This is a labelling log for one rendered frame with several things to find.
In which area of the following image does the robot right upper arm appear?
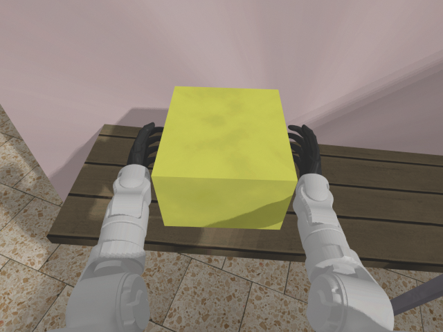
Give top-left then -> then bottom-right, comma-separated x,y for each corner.
306,273 -> 409,332

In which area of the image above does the robot left upper arm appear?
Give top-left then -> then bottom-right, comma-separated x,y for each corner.
46,272 -> 150,332

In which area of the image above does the carton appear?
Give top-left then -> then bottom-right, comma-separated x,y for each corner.
151,86 -> 298,230

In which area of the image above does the robot left forearm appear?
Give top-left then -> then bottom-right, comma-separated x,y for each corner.
65,164 -> 152,328

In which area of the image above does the table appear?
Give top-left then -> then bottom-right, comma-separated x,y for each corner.
47,124 -> 443,316

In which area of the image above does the robot right forearm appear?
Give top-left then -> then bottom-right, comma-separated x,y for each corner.
293,174 -> 394,328

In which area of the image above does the robot left hand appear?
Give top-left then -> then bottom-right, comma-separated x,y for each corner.
126,122 -> 164,168

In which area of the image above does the robot right hand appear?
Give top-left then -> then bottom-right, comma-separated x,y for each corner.
288,125 -> 322,177

